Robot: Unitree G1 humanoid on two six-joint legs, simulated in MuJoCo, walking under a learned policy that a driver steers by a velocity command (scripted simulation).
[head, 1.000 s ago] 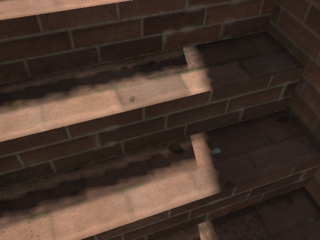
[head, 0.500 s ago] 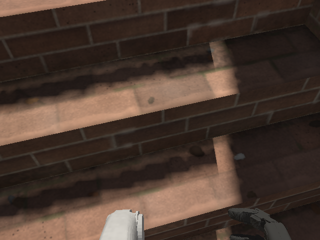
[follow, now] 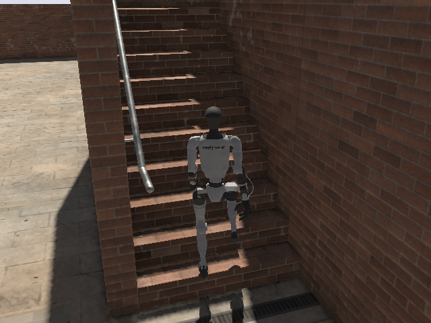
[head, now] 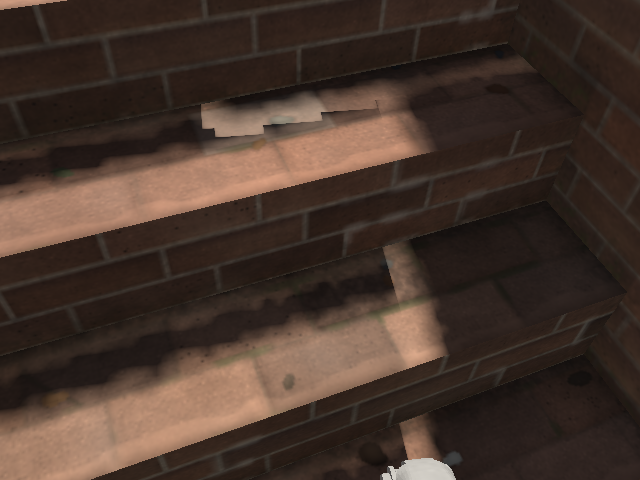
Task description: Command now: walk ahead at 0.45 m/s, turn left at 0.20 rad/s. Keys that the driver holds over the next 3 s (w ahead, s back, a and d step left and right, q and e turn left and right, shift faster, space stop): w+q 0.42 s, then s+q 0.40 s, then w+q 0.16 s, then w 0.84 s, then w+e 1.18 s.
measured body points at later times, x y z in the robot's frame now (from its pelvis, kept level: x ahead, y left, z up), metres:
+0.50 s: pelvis +0.27 -0.13 +0.15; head +0.28 -0.12 +0.60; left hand +0.28 +0.12 +0.00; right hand +0.39 -0.37 +0.01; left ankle +0.19 +0.00 -0.33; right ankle +0.33 -0.22 -0.52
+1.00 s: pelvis +0.42 -0.07 +0.23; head +0.42 -0.08 +0.68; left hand +0.32 +0.12 +0.07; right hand +0.71 -0.15 +0.14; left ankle +0.46 +0.11 -0.29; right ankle +0.33 -0.22 -0.52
